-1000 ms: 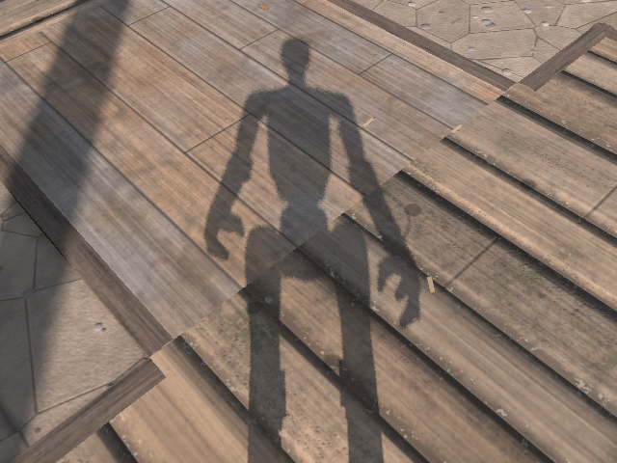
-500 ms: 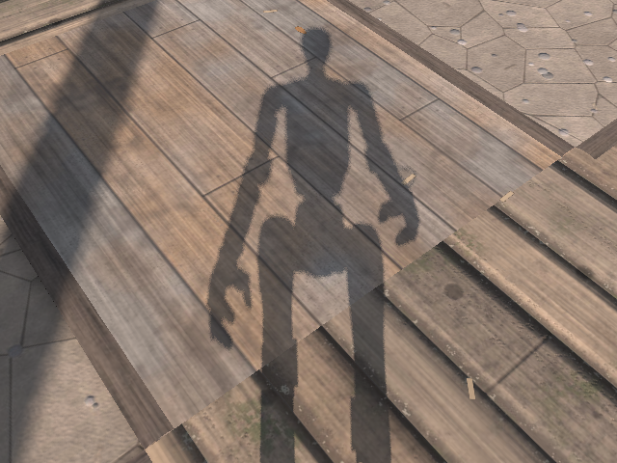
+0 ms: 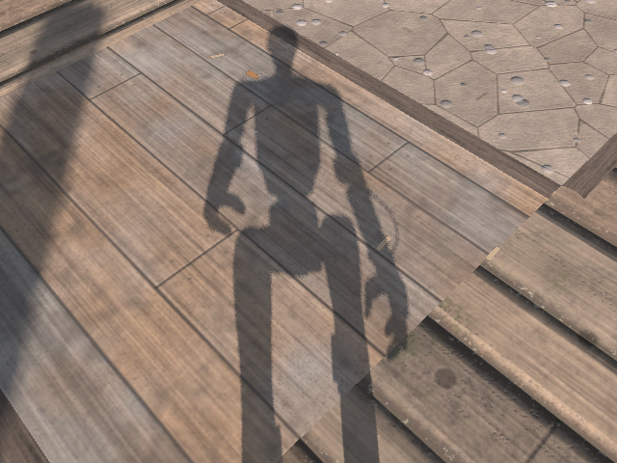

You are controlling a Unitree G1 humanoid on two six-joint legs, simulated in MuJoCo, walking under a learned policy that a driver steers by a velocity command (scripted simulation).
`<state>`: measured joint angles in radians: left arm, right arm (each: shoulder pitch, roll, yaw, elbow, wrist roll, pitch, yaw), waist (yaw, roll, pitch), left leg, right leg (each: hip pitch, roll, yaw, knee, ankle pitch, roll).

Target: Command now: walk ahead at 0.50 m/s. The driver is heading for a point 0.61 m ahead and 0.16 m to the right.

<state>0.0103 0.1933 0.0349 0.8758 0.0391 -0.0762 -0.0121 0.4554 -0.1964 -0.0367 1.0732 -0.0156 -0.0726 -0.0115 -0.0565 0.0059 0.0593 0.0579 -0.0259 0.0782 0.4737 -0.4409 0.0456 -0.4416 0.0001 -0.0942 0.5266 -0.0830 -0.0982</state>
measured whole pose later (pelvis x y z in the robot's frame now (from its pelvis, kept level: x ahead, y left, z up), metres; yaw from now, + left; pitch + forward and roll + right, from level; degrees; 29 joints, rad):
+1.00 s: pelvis +0.51 +0.00 +0.01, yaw -15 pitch +0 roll +1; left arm 0.03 0.19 0.04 0.88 0.04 -0.02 -0.04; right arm 0.42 -0.17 -0.04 1.04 -0.02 -0.09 -0.03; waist -0.05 -0.02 0.08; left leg 0.07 0.01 0.30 0.30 -0.36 0.01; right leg -0.54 -0.03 -0.10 0.62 -0.06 -0.10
